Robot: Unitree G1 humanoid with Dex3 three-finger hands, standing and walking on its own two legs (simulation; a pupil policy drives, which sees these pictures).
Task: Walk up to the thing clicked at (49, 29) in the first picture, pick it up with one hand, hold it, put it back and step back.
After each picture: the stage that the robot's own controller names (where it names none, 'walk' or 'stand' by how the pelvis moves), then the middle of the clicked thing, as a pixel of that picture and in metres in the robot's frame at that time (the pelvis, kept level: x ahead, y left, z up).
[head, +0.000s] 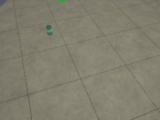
stand; (49, 30) +1.60 +0.41 -0.72
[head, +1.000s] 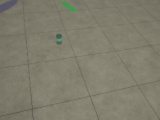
walk; (59, 39) +1.48 +0.20 -0.70
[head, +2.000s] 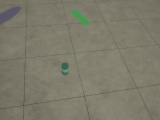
walk; (65, 69) +0.92 +0.12 -0.71
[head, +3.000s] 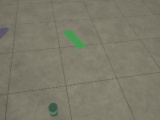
walk; (53, 109) +0.56 +0.19 -0.71
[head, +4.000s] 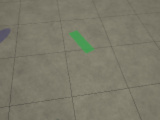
stand; out of the picture +0.38 +0.16 -0.70
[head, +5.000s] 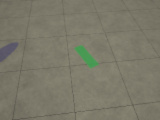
stand; out of the picture +0.34 +0.17 -0.72
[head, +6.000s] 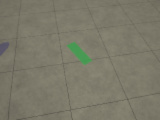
stand; out of the picture +0.33 +0.19 -0.72
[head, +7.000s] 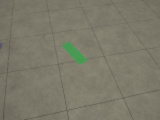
stand; out of the picture +0.31 +0.20 -0.72
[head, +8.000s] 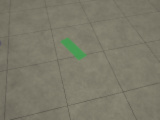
stand; out of the picture +0.32 +0.21 -0.72
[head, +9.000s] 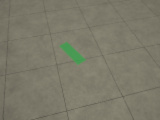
stand; out of the picture +0.31 +0.21 -0.72
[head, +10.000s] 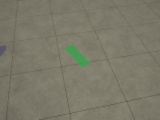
stand; out of the picture +0.31 +0.18 -0.73
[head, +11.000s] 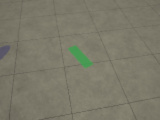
stand; out of the picture +0.31 +0.17 -0.73
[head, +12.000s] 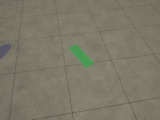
stand; out of the picture +0.32 +0.17 -0.73
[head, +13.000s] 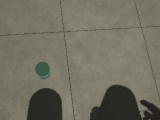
go down; (43, 71) +0.42 +0.16 -0.39
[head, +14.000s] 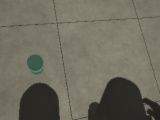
go down; (35, 65) +0.43 +0.16 -0.32
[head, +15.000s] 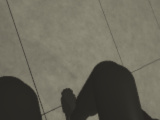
close in; out of the picture +0.43 +0.20 -0.24
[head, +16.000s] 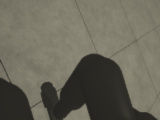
close; out of the picture +0.43 +0.22 -0.24
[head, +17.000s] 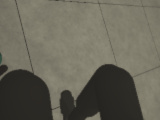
lift; out of the picture +0.37 +0.22 -0.19
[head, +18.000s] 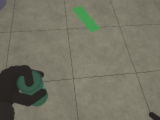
lift; (34, 89) +0.32 +0.16 +0.00
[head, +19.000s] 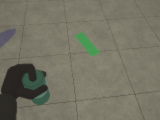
hold; (37, 88) +0.33 +0.16 +0.01
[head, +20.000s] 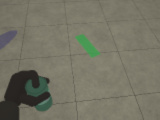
hold; (40, 94) +0.32 +0.16 +0.00
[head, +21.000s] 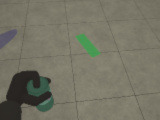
hold; (41, 94) +0.32 +0.15 -0.01
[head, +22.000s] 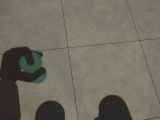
crouch; (34, 68) +0.39 +0.16 -0.09
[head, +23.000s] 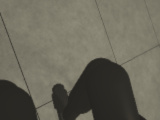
lower; out of the picture +0.43 +0.21 -0.24
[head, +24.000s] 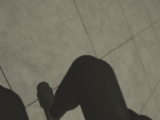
lower; out of the picture +0.45 +0.24 -0.25
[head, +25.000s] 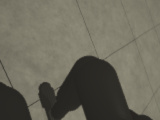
lower; out of the picture +0.45 +0.24 -0.25
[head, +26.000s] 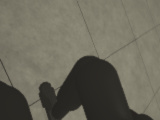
lower; out of the picture +0.44 +0.24 -0.25
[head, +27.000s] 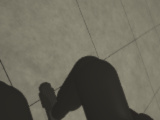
rest; out of the picture +0.44 +0.24 -0.25
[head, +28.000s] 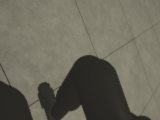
open; out of the picture +0.43 +0.22 -0.25
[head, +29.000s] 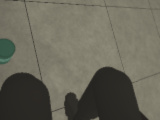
stand; (3, 52) +0.43 +0.20 -0.26
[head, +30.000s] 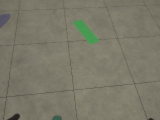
stand; out of the picture +0.36 +0.13 -0.62
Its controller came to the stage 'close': yes
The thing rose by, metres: 0.71
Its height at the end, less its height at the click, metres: +0.00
